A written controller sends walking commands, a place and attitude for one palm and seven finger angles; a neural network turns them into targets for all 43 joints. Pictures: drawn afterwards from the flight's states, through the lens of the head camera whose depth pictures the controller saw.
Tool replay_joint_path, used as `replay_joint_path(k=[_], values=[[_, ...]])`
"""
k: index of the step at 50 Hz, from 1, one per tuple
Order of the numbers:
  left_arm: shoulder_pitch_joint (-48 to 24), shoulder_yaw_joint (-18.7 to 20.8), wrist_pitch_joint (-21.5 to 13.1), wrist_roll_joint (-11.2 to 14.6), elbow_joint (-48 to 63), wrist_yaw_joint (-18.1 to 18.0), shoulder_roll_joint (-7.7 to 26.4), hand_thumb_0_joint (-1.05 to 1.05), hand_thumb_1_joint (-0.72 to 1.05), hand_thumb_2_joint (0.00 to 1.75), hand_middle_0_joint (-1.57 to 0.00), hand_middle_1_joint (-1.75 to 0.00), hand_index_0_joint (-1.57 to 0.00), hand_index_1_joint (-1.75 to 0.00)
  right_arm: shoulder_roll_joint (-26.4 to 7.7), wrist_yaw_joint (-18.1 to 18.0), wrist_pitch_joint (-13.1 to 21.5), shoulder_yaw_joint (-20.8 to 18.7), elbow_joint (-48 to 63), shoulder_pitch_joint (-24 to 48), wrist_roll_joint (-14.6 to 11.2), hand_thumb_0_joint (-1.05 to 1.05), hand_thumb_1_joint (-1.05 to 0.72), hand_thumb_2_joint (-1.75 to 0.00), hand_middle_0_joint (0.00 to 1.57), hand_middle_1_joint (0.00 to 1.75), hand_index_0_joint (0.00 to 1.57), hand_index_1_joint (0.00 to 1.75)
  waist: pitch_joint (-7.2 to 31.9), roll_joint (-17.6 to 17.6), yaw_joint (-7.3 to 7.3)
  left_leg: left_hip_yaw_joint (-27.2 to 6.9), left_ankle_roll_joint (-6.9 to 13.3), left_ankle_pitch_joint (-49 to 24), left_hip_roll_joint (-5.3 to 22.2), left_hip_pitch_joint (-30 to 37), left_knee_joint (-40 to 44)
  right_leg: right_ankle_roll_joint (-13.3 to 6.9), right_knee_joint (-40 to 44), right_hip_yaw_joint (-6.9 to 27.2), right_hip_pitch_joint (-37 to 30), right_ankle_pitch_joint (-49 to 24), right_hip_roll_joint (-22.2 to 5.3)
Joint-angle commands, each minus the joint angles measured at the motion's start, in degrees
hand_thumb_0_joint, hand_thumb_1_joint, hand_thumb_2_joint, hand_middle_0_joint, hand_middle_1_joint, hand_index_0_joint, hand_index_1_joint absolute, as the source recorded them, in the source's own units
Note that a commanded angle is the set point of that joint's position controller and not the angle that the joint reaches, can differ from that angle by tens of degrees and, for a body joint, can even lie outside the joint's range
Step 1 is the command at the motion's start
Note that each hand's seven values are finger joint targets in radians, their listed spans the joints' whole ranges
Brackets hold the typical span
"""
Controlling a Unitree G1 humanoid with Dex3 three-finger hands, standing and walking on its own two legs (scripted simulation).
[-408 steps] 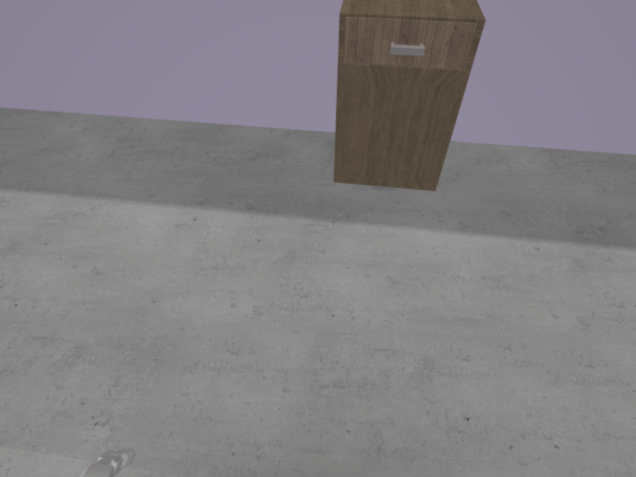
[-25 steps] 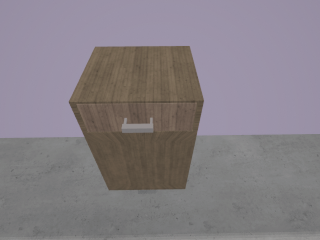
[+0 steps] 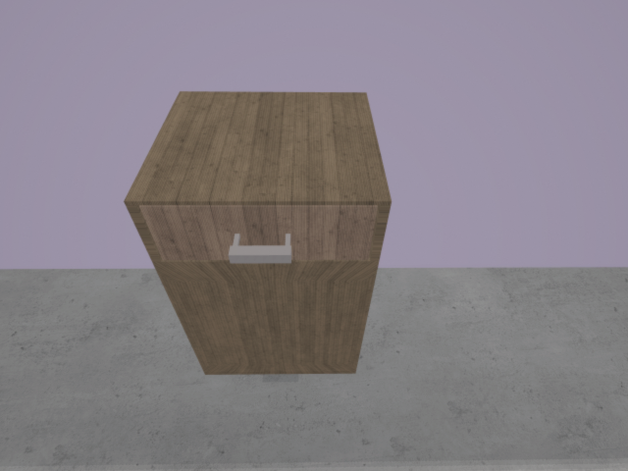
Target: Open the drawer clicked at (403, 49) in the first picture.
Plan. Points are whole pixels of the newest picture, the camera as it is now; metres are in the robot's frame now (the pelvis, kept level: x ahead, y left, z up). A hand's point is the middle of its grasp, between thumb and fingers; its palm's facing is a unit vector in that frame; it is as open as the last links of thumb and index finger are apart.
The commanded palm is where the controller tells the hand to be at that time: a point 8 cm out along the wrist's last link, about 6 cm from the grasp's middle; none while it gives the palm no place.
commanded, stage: shuffle to correct the standing spot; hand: left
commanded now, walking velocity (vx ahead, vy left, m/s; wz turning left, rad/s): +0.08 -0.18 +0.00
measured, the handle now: (261, 246) +0.55 +0.13 -0.09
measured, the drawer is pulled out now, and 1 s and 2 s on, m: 0.00 0.00 0.00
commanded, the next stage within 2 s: come to a stop and stand still in 0.22 s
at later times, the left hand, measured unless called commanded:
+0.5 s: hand out of the picture +0.04 +0.08 -0.18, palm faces +0.09 -0.98 -0.15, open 7.3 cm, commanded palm none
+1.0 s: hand out of the picture +0.04 +0.15 -0.17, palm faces +0.03 -0.98 -0.21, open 7.4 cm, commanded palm none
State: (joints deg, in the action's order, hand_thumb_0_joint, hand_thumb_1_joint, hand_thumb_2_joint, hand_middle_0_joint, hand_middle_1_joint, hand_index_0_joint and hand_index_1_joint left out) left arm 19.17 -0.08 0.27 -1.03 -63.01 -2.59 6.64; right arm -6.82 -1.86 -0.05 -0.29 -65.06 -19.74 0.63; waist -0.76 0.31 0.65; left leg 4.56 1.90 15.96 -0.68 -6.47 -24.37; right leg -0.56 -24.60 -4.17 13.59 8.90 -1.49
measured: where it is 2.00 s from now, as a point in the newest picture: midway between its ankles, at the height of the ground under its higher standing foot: outside the picture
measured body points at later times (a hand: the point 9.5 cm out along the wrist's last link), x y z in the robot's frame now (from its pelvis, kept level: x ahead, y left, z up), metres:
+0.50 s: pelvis +0.06 -0.06 -0.01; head +0.08 -0.06 +0.44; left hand +0.03 +0.14 -0.17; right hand +0.08 -0.29 -0.16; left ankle +0.05 +0.04 -0.73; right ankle +0.05 -0.11 -0.74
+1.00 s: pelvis +0.04 -0.03 +0.00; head +0.05 -0.03 +0.45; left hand +0.04 +0.20 -0.16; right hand +0.04 -0.25 -0.16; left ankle +0.07 +0.04 -0.74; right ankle +0.05 -0.11 -0.74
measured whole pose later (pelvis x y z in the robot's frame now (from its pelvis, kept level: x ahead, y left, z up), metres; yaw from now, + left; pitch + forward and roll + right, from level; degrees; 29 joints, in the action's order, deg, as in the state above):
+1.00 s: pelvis +0.04 -0.03 +0.00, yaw +1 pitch -1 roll -1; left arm 17.1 0.1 0.6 -1.1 -61.0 -2.8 8.9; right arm -8.6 -1.4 -1.6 -0.1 -63.1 -16.0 0.9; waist -2.0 0.3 0.2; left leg 7.4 4.2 9.8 -1.3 -12.0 -22.7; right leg -2.5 -22.6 -7.2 9.3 12.2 0.7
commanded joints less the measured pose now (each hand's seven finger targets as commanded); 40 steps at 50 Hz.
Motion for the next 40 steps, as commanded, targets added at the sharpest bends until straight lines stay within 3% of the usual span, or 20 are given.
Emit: replay_joint_path(k=[1, 5, 8, 10, 11, 12, 13, 15, 17, 18, 23, 26, 28, 29, 30, 32, 34, 40], values=[[3.3, 1.7, 0.2, -0.6, 2.7, 0.9, 3.5, 0.00, 0.90, 0.90, -0.20, -0.30, -0.20, -0.30, -8.2, -0.7, 0.4, -2.4, 1.6, -4.2, 0.7, 0.00, -0.90, -0.90, 0.20, 0.30, 0.20, 0.30, -8.3, 2.9, -0.15, -12.3, 2.3, 15.1, 11.9, -11.9, 13.4, -0.3, -2.2, 1.5, 1.3, 5.9, -1.2], [2.6, 2.6, 1.1, -1.3, 4.5, 2.0, 3.0, 0.00, 0.90, 0.90, -0.20, -0.30, -0.20, -0.30, -10.1, -1.5, 0.6, -3.6, 2.4, -4.0, 0.9, 0.00, -0.90, -0.90, 0.20, 0.30, 0.20, 0.30, -9.7, 6.0, -0.08, -16.9, 5.8, 15.7, 17.5, -10.2, 14.4, -0.2, -9.9, 0.5, 7.4, 7.5, -0.8], [3.2, 2.9, 0.9, -1.3, 5.2, 2.6, 2.5, 0.00, 0.90, 0.90, -0.20, -0.30, -0.20, -0.30, -9.8, -1.9, 0.9, -3.7, 2.4, -4.4, 1.1, 0.00, -0.90, -0.90, 0.20, 0.30, 0.20, 0.30, -8.4, 4.2, -0.29, -15.0, 6.0, 5.6, 17.2, -7.9, 9.5, -0.3, -6.2, 0.7, 6.9, 6.0, -1.1], [6.8, 3.3, 0.4, -1.1, 4.0, 2.4, 3.4, 0.00, 0.90, 0.90, -0.20, -0.30, -0.20, -0.30, -8.5, -2.0, 1.2, -3.4, 2.3, -4.8, 1.0, 0.00, -0.90, -0.90, 0.20, 0.30, 0.20, 0.30, -6.2, -0.3, -1.18, -9.1, 3.6, -0.9, 12.6, -12.2, 2.3, -1.6, -1.3, 3.8, -2.4, -1.0, -2.9], [9.0, 3.5, 0.3, -1.0, 3.3, 2.0, 4.8, 0.00, 0.90, 0.90, -0.20, -0.30, -0.20, -0.30, -6.9, -1.9, 1.2, -3.0, 2.4, -4.8, 0.8, 0.00, -0.90, -0.90, 0.20, 0.30, 0.20, 0.30, -4.8, -5.8, -1.75, -4.0, 1.9, 2.3, 8.4, -16.5, -2.9, -3.2, 0.5, 8.1, -7.9, -4.0, -6.3], [10.9, 3.8, 0.2, -0.9, 2.4, 1.5, 6.7, 0.00, 0.90, 0.90, -0.20, -0.30, -0.20, -0.30, -4.6, -1.7, 0.9, -2.4, 2.6, -5.3, 0.6, 0.00, -0.90, -0.90, 0.20, 0.30, 0.20, 0.30, -2.7, -13.7, -2.09, 2.0, 0.1, 8.3, 3.1, -19.7, -10.8, -5.4, 4.8, 14.0, -11.8, -4.9, -10.5], [12.1, 4.1, 0.0, -0.7, 2.2, 1.2, 7.6, 0.00, 0.90, 0.90, -0.20, -0.30, -0.20, -0.30, -4.3, -1.8, 0.5, -2.0, 3.1, -4.1, 0.6, 0.00, -0.90, -0.90, 0.20, 0.30, 0.20, 0.30, -0.6, -15.6, -3.00, 2.0, -0.1, 16.2, 2.6, -20.1, -20.8, -7.5, 9.5, 17.4, -11.5, -6.2, -14.1], [8.8, 3.7, 0.2, -0.7, 3.2, 0.9, 6.2, 0.00, 0.90, 0.90, -0.20, -0.30, -0.20, -0.30, -4.8, -1.7, 0.3, -2.4, 3.6, -2.2, 0.5, 0.00, -0.90, -0.90, 0.20, 0.30, 0.20, 0.30, -2.3, -8.2, -1.72, -0.8, -0.1, 15.5, 4.2, -22.2, -32.0, -11.0, 9.9, 15.5, -8.9, -12.3, -14.0], [6.4, 3.5, -0.1, -0.5, 4.0, 0.5, 5.6, 0.00, 0.90, 0.90, -0.20, -0.30, -0.20, -0.30, -3.8, -1.3, 0.3, -2.2, 3.2, -2.1, 0.4, 0.00, -0.90, -0.90, 0.20, 0.30, 0.20, 0.30, -0.4, -1.5, -0.78, -0.6, -0.8, 14.1, 5.0, -21.8, -33.0, -12.8, 8.1, 11.6, -10.2, -19.2, -13.5], [5.6, 3.3, -0.5, -0.4, 4.4, 0.3, 5.2, 0.00, 0.90, 0.90, -0.20, -0.30, -0.20, -0.30, -3.1, -1.2, 0.3, -2.0, 3.1, -1.4, 0.4, 0.00, -0.90, -0.90, 0.20, 0.30, 0.20, 0.30, -0.3, 0.5, -0.66, -1.0, -1.1, 12.8, 5.0, -20.5, -30.9, -12.6, 7.8, 10.4, -9.5, -23.6, -13.2], [3.8, 2.2, -1.9, -0.2, 3.3, -0.4, 5.6, 0.00, 0.90, 0.90, -0.20, -0.30, -0.20, -0.30, -1.1, -0.7, -0.1, -1.0, 3.1, -0.3, -0.7, 0.00, -0.90, -0.90, 0.20, 0.30, 0.20, 0.30, 0.8, -1.3, 0.17, -1.4, -2.1, 4.9, 4.5, -11.6, -12.4, -10.3, 5.0, 8.3, -7.7, -32.4, -12.8], [3.0, 2.1, -1.7, 0.4, 2.7, -0.6, 5.7, 0.00, 0.90, 0.90, -0.20, -0.30, -0.20, -0.30, -2.7, -1.0, -0.6, -1.1, 2.7, -1.1, -0.7, 0.00, -0.90, -0.90, 0.20, 0.30, 0.20, 0.30, 0.4, -3.2, 0.88, -2.2, -1.8, -6.6, 4.8, -5.3, -2.4, -4.6, 2.8, 7.6, -5.7, -29.8, -11.3], [3.7, 2.2, -1.3, 0.5, 3.1, -0.9, 5.0, 0.00, 0.90, 0.90, -0.20, -0.30, -0.20, -0.30, -5.0, -1.2, -0.5, -1.4, 3.2, 0.1, -0.4, 0.00, -0.90, -0.90, 0.20, 0.30, 0.20, 0.30, 0.5, -1.4, -0.25, -3.7, -0.5, -19.4, 8.2, -2.6, -2.8, -0.3, 2.4, 6.5, -4.2, -26.0, -8.5], [4.1, 2.3, -1.0, 0.2, 3.0, -1.3, 4.8, 0.00, 0.90, 0.90, -0.20, -0.30, -0.20, -0.30, -5.5, -1.3, -0.9, -1.5, 3.4, 1.0, -0.2, 0.00, -0.90, -0.90, 0.20, 0.30, 0.20, 0.30, -1.6, -1.4, -0.58, -3.2, -0.4, -19.0, 8.5, -3.9, -3.9, 0.4, 3.2, 6.9, -3.7, -25.0, -8.5], [4.1, 2.1, -0.6, 0.1, 2.7, -1.3, 5.5, 0.00, 0.90, 0.90, -0.20, -0.30, -0.20, -0.30, -4.9, -1.2, -1.0, -1.3, 3.6, 2.1, -0.3, 0.00, -0.90, -0.90, 0.20, 0.30, 0.20, 0.30, -3.1, 1.3, -0.87, -3.5, -0.3, -18.3, 8.1, -4.8, -3.7, 0.3, 2.8, 7.1, -3.7, -25.0, -8.8], [4.7, 2.1, -0.5, 0.0, 2.9, -1.2, 6.1, 0.00, 0.90, 0.90, -0.20, -0.30, -0.20, -0.30, -5.0, -1.1, -1.0, -1.2, 4.2, 2.5, -0.2, 0.00, -0.90, -0.90, 0.20, 0.30, 0.20, 0.30, -3.7, 1.8, -1.05, -3.7, -0.3, -18.2, 7.9, -5.5, -2.9, -0.1, 2.4, 7.5, -4.6, -24.9, -8.9], [4.2, 2.1, -0.4, 0.1, 3.2, -1.2, 6.3, 0.00, 0.90, 0.90, -0.20, -0.30, -0.20, -0.30, -5.4, -0.9, -1.3, -1.3, 4.8, 2.6, -0.1, 0.00, -0.90, -0.90, 0.20, 0.30, 0.20, 0.30, -3.0, -0.1, -0.92, -4.0, -0.3, -16.1, 8.0, -5.0, -2.3, -0.6, 2.6, 7.5, -4.2, -21.1, -8.7], [1.8, 1.5, -0.2, 0.0, 4.5, -0.6, 5.8, 0.00, 0.90, 0.90, -0.20, -0.30, -0.20, -0.30, -6.2, 0.0, -1.3, -1.2, 5.7, 4.1, 0.2, 0.00, -0.90, -0.90, 0.20, 0.30, 0.20, 0.30, -3.7, -1.1, -0.79, -6.3, 0.4, -4.3, 7.9, -6.3, 3.1, -1.8, 7.1, 8.3, -0.9, 2.6, -7.2]])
